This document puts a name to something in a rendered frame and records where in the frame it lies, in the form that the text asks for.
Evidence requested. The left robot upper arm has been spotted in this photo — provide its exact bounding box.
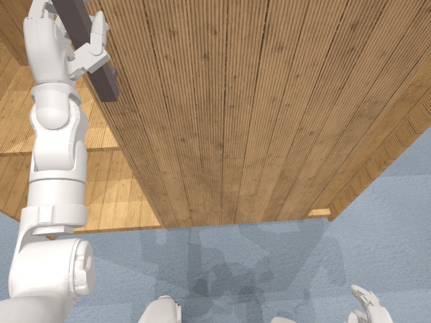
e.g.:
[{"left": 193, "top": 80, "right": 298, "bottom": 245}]
[{"left": 0, "top": 238, "right": 96, "bottom": 323}]

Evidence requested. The left robot thigh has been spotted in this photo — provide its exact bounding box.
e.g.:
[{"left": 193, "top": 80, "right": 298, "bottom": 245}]
[{"left": 138, "top": 299, "right": 181, "bottom": 323}]

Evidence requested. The wardrobe door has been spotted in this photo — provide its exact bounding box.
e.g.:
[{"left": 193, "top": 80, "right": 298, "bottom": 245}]
[
  {"left": 314, "top": 56, "right": 431, "bottom": 209},
  {"left": 53, "top": 0, "right": 431, "bottom": 229}
]

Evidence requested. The robot left forearm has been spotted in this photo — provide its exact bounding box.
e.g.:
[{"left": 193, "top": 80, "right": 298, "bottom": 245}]
[{"left": 8, "top": 83, "right": 89, "bottom": 298}]

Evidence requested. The right robot hand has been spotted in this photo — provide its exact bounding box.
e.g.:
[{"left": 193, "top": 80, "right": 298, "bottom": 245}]
[{"left": 344, "top": 285, "right": 393, "bottom": 323}]

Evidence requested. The handle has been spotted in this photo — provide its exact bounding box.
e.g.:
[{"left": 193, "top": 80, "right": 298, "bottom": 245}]
[{"left": 51, "top": 0, "right": 120, "bottom": 102}]

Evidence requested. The left robot hand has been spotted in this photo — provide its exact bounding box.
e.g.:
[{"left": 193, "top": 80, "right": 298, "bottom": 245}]
[{"left": 23, "top": 0, "right": 110, "bottom": 89}]

